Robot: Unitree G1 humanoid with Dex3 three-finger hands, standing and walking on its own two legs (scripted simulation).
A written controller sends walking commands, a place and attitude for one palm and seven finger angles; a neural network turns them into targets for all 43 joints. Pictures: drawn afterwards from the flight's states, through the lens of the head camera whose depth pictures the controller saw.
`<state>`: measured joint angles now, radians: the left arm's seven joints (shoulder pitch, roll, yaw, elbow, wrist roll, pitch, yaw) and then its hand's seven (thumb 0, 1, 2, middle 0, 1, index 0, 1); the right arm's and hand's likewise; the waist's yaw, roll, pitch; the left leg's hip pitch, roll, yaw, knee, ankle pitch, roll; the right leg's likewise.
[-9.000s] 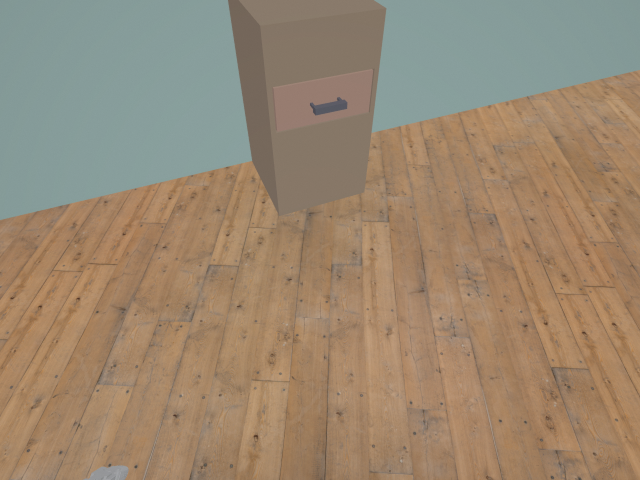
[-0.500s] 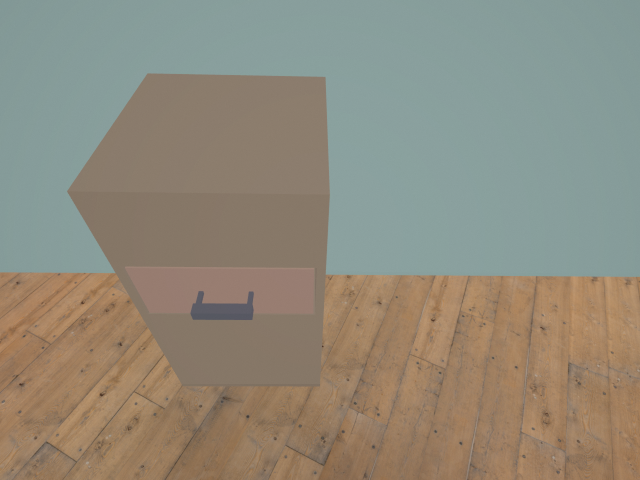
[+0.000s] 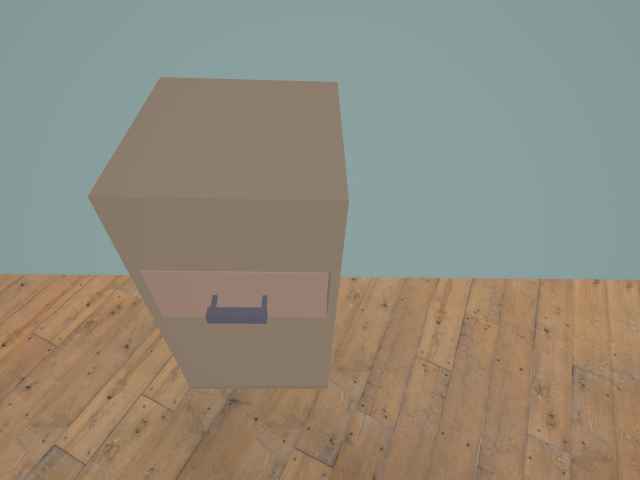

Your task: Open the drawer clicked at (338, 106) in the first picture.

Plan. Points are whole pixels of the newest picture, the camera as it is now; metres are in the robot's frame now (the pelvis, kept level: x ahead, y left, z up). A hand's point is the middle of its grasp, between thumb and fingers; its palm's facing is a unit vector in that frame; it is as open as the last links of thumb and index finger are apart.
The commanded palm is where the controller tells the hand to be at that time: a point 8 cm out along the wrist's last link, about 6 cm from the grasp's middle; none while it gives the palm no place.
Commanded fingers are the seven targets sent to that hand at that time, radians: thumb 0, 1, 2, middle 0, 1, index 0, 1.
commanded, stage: come to a stop and stand still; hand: left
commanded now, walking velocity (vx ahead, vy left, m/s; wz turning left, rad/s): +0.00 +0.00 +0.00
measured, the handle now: (238, 307) +0.50 +0.20 -0.25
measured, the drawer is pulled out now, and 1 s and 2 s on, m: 0.00 0.00 0.00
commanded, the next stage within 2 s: look again from close up in 0.18 s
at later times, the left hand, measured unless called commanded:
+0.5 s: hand out of the picture -0.04 +0.15 -0.18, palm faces +0.05 -0.99 -0.15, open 7.4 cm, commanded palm none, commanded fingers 0.00 0.90 0.90 -0.20 -0.30 -0.20 -0.30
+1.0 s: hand out of the picture +0.09 +0.20 -0.10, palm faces -0.10 -0.80 -0.59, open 7.4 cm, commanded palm +0.12 +0.20 -0.05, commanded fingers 0.00 0.69 0.81 -0.22 -0.44 -0.22 -0.44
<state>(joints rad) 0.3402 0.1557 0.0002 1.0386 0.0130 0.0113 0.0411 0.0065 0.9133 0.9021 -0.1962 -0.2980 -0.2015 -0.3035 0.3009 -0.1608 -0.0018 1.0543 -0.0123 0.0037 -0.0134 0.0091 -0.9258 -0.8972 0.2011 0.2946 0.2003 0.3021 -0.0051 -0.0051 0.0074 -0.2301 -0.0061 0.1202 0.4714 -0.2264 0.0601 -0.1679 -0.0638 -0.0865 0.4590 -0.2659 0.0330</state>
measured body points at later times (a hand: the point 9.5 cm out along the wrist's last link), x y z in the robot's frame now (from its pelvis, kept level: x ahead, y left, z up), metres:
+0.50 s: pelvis +0.00 +0.01 +0.00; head +0.00 +0.01 +0.45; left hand -0.04 +0.21 -0.16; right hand -0.01 -0.20 -0.16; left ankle +0.02 +0.08 -0.74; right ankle -0.01 -0.14 -0.74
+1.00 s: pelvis +0.00 -0.01 -0.01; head +0.00 -0.02 +0.44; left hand +0.09 +0.24 -0.07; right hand +0.04 -0.25 -0.15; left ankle +0.02 +0.08 -0.74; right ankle +0.00 -0.12 -0.74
